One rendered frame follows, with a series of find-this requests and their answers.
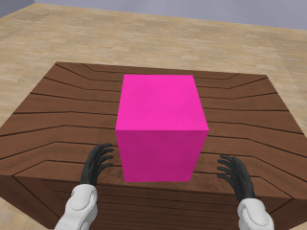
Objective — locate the robot left hand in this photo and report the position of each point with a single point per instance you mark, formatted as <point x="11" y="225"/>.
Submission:
<point x="92" y="166"/>

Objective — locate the pedestal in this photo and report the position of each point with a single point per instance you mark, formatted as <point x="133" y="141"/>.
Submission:
<point x="74" y="108"/>

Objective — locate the carton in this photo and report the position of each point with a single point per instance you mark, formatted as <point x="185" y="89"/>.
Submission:
<point x="160" y="128"/>

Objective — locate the robot right hand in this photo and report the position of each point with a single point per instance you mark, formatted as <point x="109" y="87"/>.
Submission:
<point x="239" y="178"/>

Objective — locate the left robot forearm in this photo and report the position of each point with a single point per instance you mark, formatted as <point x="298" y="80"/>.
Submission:
<point x="80" y="209"/>

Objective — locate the right robot forearm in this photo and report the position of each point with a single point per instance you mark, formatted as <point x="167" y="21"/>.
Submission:
<point x="253" y="216"/>

